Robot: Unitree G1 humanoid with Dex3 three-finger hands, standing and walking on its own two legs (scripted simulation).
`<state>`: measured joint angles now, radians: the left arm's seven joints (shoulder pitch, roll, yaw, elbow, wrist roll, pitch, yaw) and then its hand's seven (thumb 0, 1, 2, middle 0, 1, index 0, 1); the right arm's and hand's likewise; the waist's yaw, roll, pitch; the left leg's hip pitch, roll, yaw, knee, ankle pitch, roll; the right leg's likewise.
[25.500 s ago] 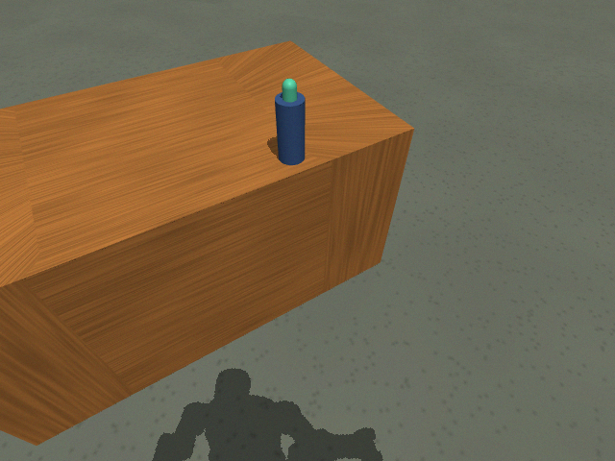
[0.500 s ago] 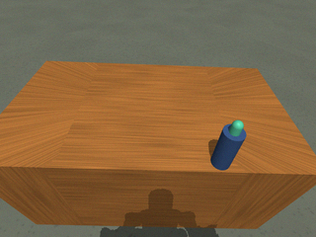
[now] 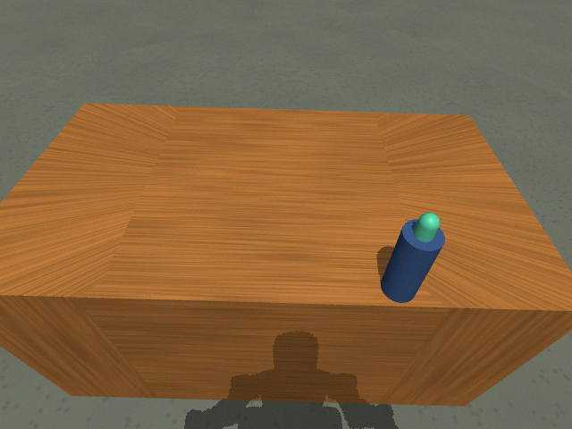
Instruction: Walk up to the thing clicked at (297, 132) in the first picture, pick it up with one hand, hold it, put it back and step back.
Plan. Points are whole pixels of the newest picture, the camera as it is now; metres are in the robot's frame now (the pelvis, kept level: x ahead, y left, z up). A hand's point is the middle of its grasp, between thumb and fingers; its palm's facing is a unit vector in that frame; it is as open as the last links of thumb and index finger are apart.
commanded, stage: home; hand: right
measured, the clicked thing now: (413, 256) +0.42 -0.22 -0.02
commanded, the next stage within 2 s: stand in 0.98 s
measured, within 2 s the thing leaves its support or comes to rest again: neither
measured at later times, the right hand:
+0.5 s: hand out of the picture +0.10 -0.25 -0.15, palm faces -0.06 +0.93 -0.36, open 17.3 cm
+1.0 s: hand out of the picture +0.09 -0.25 -0.15, palm faces -0.05 +0.94 -0.35, open 17.3 cm
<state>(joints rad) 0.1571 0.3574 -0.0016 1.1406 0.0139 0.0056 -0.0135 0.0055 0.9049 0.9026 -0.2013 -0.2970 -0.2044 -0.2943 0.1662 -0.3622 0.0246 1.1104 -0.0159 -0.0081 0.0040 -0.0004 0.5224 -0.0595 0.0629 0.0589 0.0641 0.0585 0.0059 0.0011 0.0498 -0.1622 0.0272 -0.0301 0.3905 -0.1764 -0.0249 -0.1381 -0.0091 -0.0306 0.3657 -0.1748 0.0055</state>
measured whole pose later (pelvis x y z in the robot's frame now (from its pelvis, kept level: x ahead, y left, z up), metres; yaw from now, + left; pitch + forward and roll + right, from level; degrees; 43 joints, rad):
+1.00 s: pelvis +0.02 +0.00 +0.00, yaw +1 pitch -3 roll +0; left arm 0.12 0.35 0.01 1.14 0.01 0.00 -0.01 0.01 0.90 0.90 -0.20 -0.30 -0.20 -0.29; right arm 0.12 -0.35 0.02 1.12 -0.01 -0.01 0.00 0.00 0.51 -0.07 0.06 0.06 0.07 0.06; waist 0.01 0.00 0.05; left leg -0.11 0.02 -0.04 0.33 -0.17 -0.03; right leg -0.09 -0.01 -0.04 0.32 -0.18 0.01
